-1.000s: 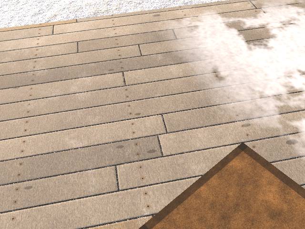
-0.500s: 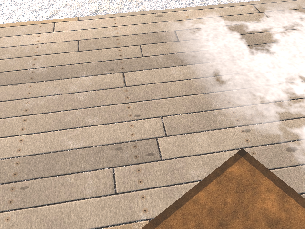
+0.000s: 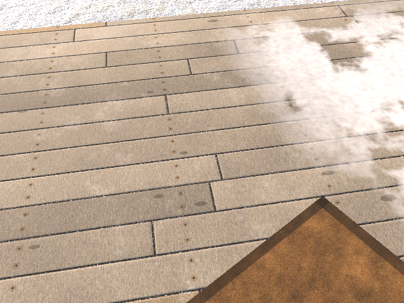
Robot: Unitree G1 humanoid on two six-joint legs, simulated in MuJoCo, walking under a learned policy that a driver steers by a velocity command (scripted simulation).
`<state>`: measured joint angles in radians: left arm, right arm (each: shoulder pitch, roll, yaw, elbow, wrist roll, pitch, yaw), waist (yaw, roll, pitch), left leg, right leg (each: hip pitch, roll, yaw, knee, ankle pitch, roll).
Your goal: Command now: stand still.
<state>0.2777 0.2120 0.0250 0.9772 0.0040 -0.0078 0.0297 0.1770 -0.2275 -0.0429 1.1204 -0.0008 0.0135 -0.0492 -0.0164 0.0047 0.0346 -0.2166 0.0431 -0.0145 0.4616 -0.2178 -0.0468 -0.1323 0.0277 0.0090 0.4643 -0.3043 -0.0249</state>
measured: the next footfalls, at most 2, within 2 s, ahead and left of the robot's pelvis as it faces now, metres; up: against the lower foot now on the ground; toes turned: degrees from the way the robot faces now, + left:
right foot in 1.58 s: +0.42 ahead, -0.06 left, +0.00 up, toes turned +0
left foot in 1.88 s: +0.38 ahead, +0.17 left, +0.00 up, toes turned +2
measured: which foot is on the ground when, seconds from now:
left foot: down 0.00-1.00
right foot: down 0.00-1.00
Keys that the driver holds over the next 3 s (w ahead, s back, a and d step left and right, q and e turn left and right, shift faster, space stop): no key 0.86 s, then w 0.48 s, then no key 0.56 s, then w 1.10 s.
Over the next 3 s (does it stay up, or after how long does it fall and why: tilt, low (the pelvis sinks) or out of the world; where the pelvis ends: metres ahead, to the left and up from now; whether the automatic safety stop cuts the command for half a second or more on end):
stays up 0.78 0.07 0.01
